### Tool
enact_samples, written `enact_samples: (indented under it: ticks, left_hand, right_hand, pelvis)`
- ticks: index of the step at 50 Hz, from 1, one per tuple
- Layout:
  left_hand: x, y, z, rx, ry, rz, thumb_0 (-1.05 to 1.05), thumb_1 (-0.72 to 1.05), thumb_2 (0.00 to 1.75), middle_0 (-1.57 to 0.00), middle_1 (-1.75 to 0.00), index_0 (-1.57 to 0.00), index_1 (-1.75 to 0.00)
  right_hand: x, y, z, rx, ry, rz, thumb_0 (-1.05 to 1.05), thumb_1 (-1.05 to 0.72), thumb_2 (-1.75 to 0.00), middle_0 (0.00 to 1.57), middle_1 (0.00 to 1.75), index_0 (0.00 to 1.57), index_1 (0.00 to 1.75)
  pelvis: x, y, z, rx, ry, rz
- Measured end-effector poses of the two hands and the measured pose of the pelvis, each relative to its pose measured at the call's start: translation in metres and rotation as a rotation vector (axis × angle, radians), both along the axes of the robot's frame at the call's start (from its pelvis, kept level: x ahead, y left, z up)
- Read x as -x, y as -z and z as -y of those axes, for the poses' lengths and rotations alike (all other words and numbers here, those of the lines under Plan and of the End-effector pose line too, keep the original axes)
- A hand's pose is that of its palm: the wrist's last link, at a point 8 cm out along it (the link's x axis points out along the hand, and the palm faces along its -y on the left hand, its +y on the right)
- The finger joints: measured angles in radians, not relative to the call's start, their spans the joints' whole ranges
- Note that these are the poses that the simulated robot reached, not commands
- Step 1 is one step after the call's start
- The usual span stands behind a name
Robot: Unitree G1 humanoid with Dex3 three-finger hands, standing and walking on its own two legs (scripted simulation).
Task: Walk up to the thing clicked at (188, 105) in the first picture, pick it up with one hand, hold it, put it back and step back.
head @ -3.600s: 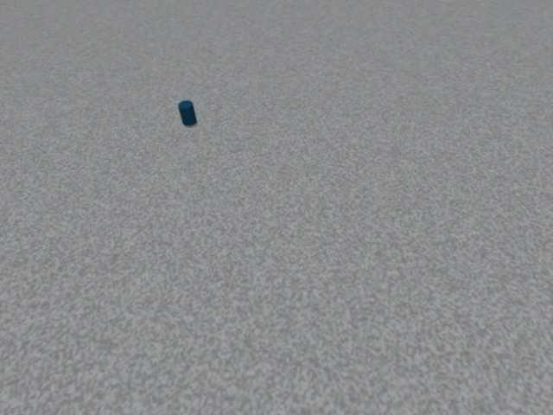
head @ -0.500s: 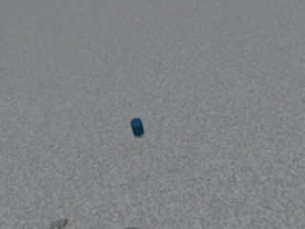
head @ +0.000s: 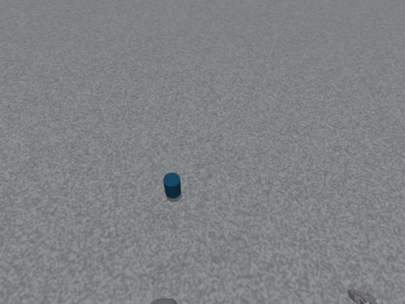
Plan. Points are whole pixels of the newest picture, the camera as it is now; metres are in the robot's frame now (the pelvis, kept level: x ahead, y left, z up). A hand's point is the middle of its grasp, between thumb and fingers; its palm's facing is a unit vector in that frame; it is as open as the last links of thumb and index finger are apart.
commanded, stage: walk up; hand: left
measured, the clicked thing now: (172, 185) +0.78 +0.18 -0.70
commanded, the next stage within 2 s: none
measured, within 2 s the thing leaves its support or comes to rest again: neither
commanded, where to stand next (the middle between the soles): +0.44 -0.03 m, yaw -1 degrees
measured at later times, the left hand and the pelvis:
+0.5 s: hand (115, 265) +0.21 +0.21 -0.10, palm faces +0.01 -0.90 -0.44, open 7.3 cm; pelvis +0.16 -0.07 +0.01, yaw -1 degrees
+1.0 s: hand (113, 219) +0.34 +0.26 -0.15, palm faces -0.02 -0.94 -0.33, open 7.4 cm; pelvis +0.30 -0.01 +0.01, yaw +1 degrees
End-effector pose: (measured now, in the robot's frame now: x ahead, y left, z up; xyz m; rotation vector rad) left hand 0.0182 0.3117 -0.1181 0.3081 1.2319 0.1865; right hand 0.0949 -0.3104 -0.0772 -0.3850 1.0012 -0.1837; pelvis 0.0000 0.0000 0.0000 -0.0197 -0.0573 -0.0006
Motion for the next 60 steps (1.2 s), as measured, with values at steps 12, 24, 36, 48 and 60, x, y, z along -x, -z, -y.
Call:
enact_samples:
  ticks: [12,24,36,48,60]
  left_hand:
    - [-0.121,-0.028,0.013,-0.012,0.066,0.097,0.01,0.91,0.9,-0.2,-0.29,-0.2,-0.3]
    - [-0.183,-0.055,0.058,-0.116,0.021,0.126,0.0,0.91,0.9,-0.2,-0.29,-0.21,-0.3]
    - [-0.21,-0.044,0.053,-0.08,-0.02,0.064,0.01,0.9,0.9,-0.2,-0.3,-0.21,-0.3]
    - [-0.294,0.0,0.012,-0.003,0.01,0.035,0.01,0.91,0.9,-0.2,-0.29,-0.21,-0.3]
    - [-0.362,-0.018,0.005,-0.049,0.024,0.028,0.0,0.91,0.9,-0.2,-0.29,-0.2,-0.3]
  right_hand:
    - [-0.03,0.001,0.026,-0.021,0.057,-0.056,0.01,-0.9,-0.9,0.21,0.3,0.2,0.3]
    - [-0.108,0.043,0.073,-0.085,0.051,-0.163,0.01,-0.9,-0.9,0.2,0.3,0.2,0.3]
    - [-0.201,0.022,0.06,-0.072,-0.008,-0.154,0.01,-0.9,-0.9,0.2,0.3,0.2,0.3]
    - [-0.287,-0.005,0.016,0.009,0.004,-0.009,0.01,-0.9,-0.9,0.2,0.3,0.2,0.3]
    - [-0.289,0.008,0.014,-0.004,0.061,-0.129,0.01,-0.9,-0.9,0.2,0.3,0.2,0.3]
  pelvis:
    - [-0.076,-0.011,0.02,-0.043,0.019,0.009]
    - [-0.157,-0.007,0.066,-0.052,0.018,-0.004]
    - [-0.22,-0.013,0.06,-0.007,-0.012,-0.004]
    - [-0.289,-0.001,0.013,0.007,-0.022,0.011]
    - [-0.334,-0.009,0.013,-0.03,-0.003,0.003]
